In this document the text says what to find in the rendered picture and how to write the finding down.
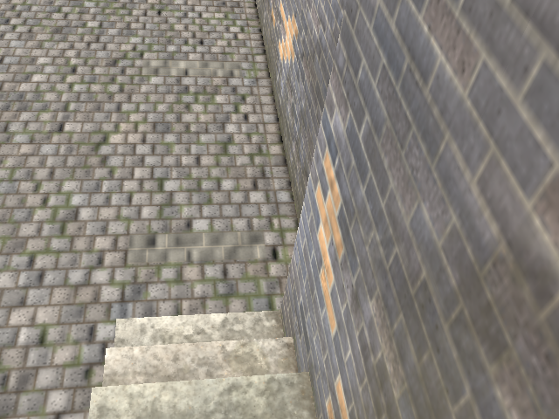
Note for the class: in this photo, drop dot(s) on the stairs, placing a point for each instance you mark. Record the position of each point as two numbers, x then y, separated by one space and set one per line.
202 366

